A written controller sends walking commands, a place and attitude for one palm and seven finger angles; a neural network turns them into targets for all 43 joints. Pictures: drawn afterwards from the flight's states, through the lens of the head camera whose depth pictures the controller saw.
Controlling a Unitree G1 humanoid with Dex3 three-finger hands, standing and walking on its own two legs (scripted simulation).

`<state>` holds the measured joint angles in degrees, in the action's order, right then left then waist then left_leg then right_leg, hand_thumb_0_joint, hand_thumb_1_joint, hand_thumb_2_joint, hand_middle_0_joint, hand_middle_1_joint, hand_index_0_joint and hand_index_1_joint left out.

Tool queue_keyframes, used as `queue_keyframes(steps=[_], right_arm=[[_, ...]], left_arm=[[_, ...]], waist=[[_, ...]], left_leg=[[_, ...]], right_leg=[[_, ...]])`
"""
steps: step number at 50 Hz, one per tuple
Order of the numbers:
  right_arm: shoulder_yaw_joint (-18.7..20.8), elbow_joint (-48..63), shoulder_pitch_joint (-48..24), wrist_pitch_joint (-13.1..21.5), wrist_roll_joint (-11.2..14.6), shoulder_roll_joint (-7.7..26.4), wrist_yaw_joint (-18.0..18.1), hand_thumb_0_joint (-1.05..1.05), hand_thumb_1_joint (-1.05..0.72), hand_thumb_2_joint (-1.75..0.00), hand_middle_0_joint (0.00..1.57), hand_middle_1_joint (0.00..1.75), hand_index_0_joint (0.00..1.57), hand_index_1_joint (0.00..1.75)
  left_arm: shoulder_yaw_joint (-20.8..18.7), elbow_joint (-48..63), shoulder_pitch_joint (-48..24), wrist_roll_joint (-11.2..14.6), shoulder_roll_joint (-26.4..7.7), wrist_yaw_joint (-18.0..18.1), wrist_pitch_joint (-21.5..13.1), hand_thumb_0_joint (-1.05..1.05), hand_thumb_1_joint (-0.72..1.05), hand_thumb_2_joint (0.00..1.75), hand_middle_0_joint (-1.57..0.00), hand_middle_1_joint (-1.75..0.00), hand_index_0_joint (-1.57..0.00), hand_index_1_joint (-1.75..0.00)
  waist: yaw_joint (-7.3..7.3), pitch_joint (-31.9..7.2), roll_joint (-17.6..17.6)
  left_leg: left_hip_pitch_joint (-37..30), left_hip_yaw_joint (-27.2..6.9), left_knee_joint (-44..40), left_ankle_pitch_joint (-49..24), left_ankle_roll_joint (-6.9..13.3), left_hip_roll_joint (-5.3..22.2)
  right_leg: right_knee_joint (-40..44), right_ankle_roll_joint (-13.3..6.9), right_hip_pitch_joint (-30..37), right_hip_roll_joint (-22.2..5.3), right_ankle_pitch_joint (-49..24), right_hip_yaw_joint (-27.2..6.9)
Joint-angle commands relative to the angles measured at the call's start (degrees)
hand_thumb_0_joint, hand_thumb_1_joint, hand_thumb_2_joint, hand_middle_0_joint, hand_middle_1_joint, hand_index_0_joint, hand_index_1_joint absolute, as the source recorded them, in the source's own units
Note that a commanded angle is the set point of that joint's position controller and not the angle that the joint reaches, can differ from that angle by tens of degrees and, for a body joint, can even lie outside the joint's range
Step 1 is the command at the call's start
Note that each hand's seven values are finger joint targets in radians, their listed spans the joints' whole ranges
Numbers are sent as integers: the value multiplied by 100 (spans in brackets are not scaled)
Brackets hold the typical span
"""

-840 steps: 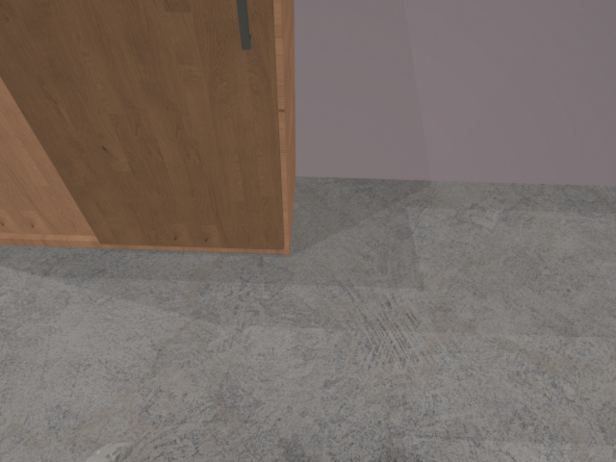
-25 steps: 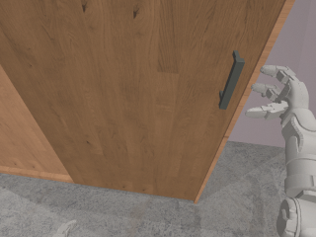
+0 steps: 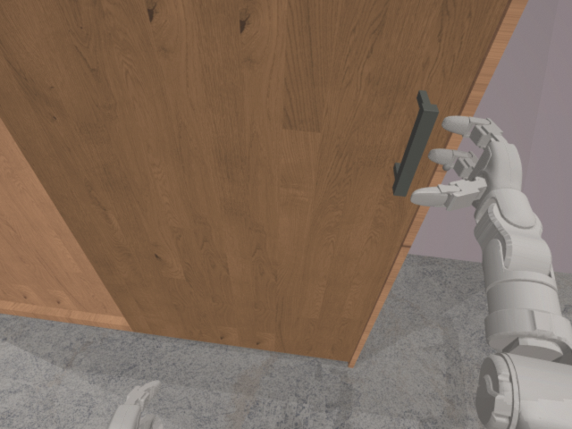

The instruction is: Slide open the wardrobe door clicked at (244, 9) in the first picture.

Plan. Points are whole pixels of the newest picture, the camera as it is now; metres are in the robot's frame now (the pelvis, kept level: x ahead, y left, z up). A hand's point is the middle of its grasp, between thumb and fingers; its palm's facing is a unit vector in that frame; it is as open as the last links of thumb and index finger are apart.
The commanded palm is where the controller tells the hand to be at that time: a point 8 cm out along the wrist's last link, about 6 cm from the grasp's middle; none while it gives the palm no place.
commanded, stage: feel for the door with the fingertips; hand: right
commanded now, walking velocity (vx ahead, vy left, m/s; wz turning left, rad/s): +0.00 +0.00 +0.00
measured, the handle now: (411, 145) +0.48 -0.14 +0.18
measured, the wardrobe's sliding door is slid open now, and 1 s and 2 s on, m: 0.00 0.00 0.00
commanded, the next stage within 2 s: slide the fingers in behind the handle in 0.32 s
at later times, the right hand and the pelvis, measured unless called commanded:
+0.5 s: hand (438, 158) +0.44 -0.17 +0.19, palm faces +0.07 +1.00 +0.02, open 13.7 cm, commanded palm +0.42 -0.22 +0.19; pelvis -0.01 +0.00 +0.00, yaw +0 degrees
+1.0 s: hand (426, 162) +0.43 -0.15 +0.19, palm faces +0.06 +1.00 +0.02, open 14.0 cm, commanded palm +0.41 -0.20 +0.19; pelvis +0.00 +0.00 +0.00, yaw +0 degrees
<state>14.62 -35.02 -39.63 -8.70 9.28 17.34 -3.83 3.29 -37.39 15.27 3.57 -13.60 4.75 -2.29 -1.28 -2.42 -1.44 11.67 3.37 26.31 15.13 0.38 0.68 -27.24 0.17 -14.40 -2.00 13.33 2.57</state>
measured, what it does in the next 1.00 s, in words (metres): stands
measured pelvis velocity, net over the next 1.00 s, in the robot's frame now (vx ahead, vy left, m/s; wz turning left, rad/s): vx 0.00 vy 0.00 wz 0.00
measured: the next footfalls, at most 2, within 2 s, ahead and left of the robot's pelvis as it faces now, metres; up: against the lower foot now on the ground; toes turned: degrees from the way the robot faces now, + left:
none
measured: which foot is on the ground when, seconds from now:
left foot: down 0.00-1.00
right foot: down 0.00-1.00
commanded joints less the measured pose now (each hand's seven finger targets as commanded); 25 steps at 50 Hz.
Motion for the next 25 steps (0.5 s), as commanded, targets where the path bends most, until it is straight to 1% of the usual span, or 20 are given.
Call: queue_keyframes(steps=[1, 2, 4, 5, 6, 8, 10, 12, 13, 14, 15, 16, 17, 19, 20, 21, 22, 23, 24, 25], right_arm=[[48, 1243, -3072, 524, 25, 1108, -150, 0, 50, -30, 30, 120, 30, 120], [-158, 1196, -3330, 509, 39, 921, -187, 0, 50, -30, 30, 120, 30, 120], [-162, 755, -3376, 431, 63, 901, -237, 0, 50, -30, 30, 120, 30, 120], [54, 621, -3248, 443, 76, 1130, -215, 0, 50, -30, 30, 120, 30, 120], [30, 698, -3374, 455, 78, 1116, -214, 0, 50, -30, 30, 120, 30, 120], [-1, 527, -3486, 489, 88, 1033, -190, 0, 50, -30, 30, 120, 30, 120], [238, 346, -3411, 608, 69, 1327, -132, 0, 50, -30, 30, 120, 30, 120], [334, 544, -3584, 784, 32, 1441, -87, 0, 50, -30, 30, 120, 30, 120], [316, 597, -3534, 858, 5, 1392, -74, 0, 50, -30, 30, 120, 30, 120], [368, 615, -3474, 926, -13, 1452, -62, 0, 50, -30, 30, 120, 30, 120], [344, 539, -3378, 973, -24, 1448, -59, 0, 50, -30, 30, 120, 30, 120], [355, 558, -3528, 1006, -33, 1515, -66, 0, 50, -30, 30, 120, 30, 120], [329, 454, -3603, 1017, -56, 1506, -74, 0, 50, -30, 30, 120, 30, 120], [226, 370, -3870, 1043, -81, 1451, -101, 0, 50, -30, 30, 120, 30, 120], [277, 287, -3822, 1055, -101, 1540, -102, 0, 50, -30, 30, 120, 30, 120], [253, 253, -3910, 1043, -109, 1540, -114, 0, 50, -30, 30, 120, 30, 120], [159, 107, -4099, 1037, -119, 1465, -119, 0, 50, -30, 30, 120, 30, 120], [162, 49, -4107, 1043, -125, 1438, -126, 0, 50, -30, 30, 120, 30, 120], [160, 0, -4015, 1047, -107, 1403, -137, 0, 50, -30, 30, 120, 30, 120], [262, -70, -3856, 1069, -82, 1496, -129, 0, 50, -30, 30, 120, 30, 120]], left_arm=[[-368, 704, -279, -10, -816, 111, -304, 0, 90, 90, -20, -30, -20, -30], [-358, 674, -253, 5, -804, 118, -307, 0, 90, 90, -20, -30, -20, -30], [-364, 566, -151, 2, -829, 115, -326, 0, 90, 90, -20, -30, -20, -30], [-387, 546, -101, -7, -883, 117, -319, 0, 90, 90, -20, -30, -20, -30], [-384, 577, -130, -7, -874, 112, -326, 0, 90, 90, -20, -30, -20, -30], [-383, 550, -85, -13, -862, 102, -343, 0, 90, 90, -20, -30, -20, -30], [-403, 516, 14, -39, -912, 84, -349, 0, 90, 90, -20, -30, -20, -30], [-419, 544, 36, -52, -900, 68, -363, 0, 90, 90, -20, -30, -20, -30], [-424, 562, 44, -60, -877, 47, -377, 0, 90, 90, -20, -30, -20, -30], [-428, 569, 54, -55, -875, 34, -377, 0, 90, 90, -20, -30, -20, -30], [-435, 563, 82, -65, -901, 23, -376, 0, 90, 90, -20, -30, -20, -30], [-437, 548, 78, -52, -903, 26, -377, 0, 90, 90, -20, -30, -20, -30], [-438, 521, 90, -40, -901, 32, -365, 0, 90, 90, -20, -30, -20, -30], [-435, 494, 102, -32, -898, 39, -380, 0, 90, 90, -20, -30, -20, -30], [-446, 488, 146, -43, -937, 41, -381, 0, 90, 90, -20, -30, -20, -30], [-434, 486, 121, -24, -919, 46, -376, 0, 90, 90, -20, -30, -20, -30], [-418, 447, 152, -24, -909, 53, -380, 0, 90, 90, -20, -30, -20, -30], [-429, 436, 175, -28, -905, 50, -399, 0, 90, 90, -20, -30, -20, -30], [-426, 448, 190, -24, -905, 47, -409, 0, 90, 90, -20, -30, -20, -30], [-444, 459, 225, -38, -939, 50, -414, 0, 90, 90, -20, -30, -20, -30]], waist=[[-107, -1614, 35], [-198, -1575, -68], [-233, -1361, -65], [-201, -1370, 186], [-180, -1467, 38], [-192, -1452, 55], [-148, -1475, 291], [-122, -1754, 212], [-79, -1856, 72], [-60, -1885, 83], [-99, -1837, 301], [-120, -1772, 195], [-156, -1633, 235], [-207, -1541, -8], [-218, -1538, 188], [-217, -1497, -59], [-284, -1414, -52], [-268, -1408, -143], [-251, -1459, -102], [-241, -1530, 115]], left_leg=[[-49, -141, -317, -1630, 94, -126], [60, -123, -335, -1560, 94, -129], [241, -111, -382, -1398, 95, -140], [175, -100, -399, -1356, 84, -147], [142, -121, -376, -1342, 86, -124], [186, -103, -368, -1329, 92, -127], [110, -113, -361, -1310, 79, -136], [-44, -154, -284, -1531, 85, -124], [-95, -152, -241, -1674, 96, -126], [-132, -162, -231, -1715, 96, -130], [-132, -155, -236, -1730, 69, -137], [-90, -178, -248, -1666, 65, -130], [-21, -170, -273, -1570, 62, -137], [125, -179, -301, -1378, 74, -139], [98, -172, -302, -1383, 65, -138], [160, -201, -308, -1332, 70, -127], [269, -181, -333, -1190, 68, -133], [324, -174, -340, -1113, 80, -139], [333, -169, -341, -1052, 85, -146], [243, -165, -341, -1075, 69, -141]], right_leg=[[139, -273, 1004, 149, -1288, -219], [144, -262, 1045, 165, -1230, -233], [142, -250, 937, 172, -1072, -260], [142, -266, 861, 159, -1046, -268], [167, -263, 856, 175, -1026, -265], [161, -256, 822, 184, -1013, -273], [144, -275, 710, 165, -1004, -274], [129, -280, 778, 177, -1178, -258], [111, -275, 832, 185, -1306, -229], [102, -270, 827, 184, -1326, -217], [78, -301, 785, 163, -1326, -205], [100, -296, 738, 166, -1219, -201], [114, -294, 690, 159, -1116, -190], [125, -283, 693, 168, -951, -200], [97, -308, 673, 157, -983, -213], [103, -300, 659, 170, -918, -194], [115, -292, 636, 178, -793, -227], [125, -279, 644, 175, -754, -234], [128, -279, 663, 174, -717, -243], [102, -304, 636, 160, -746, -234]])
